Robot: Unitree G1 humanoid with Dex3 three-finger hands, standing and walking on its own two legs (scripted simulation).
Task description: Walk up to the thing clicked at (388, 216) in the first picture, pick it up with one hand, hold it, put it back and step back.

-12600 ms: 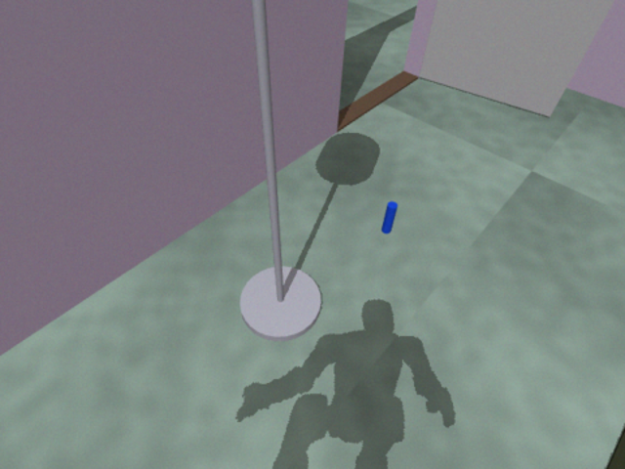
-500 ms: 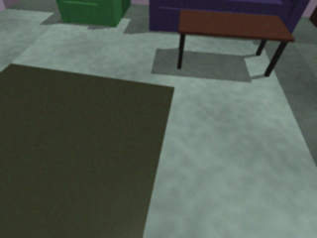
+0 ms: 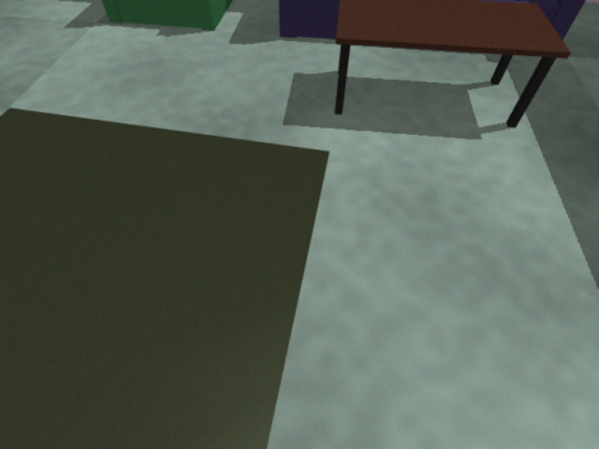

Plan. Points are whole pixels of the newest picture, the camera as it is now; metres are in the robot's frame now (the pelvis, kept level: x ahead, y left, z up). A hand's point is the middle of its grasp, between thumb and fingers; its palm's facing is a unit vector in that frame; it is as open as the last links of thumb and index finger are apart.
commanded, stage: stand
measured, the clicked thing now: out of the picture -0.83 +1.10 -0.71
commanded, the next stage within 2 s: walk up in 0.06 s
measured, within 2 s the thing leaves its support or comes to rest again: neither
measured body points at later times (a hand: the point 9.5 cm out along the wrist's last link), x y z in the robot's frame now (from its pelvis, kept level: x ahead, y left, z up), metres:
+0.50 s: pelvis -0.01 -0.08 -0.01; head +0.03 -0.08 +0.43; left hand -0.02 +0.26 -0.11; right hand +0.19 -0.34 -0.14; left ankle -0.05 +0.07 -0.70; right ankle -0.01 -0.15 -0.75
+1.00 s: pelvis +0.02 -0.11 -0.02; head +0.06 -0.09 +0.43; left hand -0.18 +0.18 -0.10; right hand +0.34 -0.19 -0.13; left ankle -0.05 +0.04 -0.74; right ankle +0.11 -0.14 -0.75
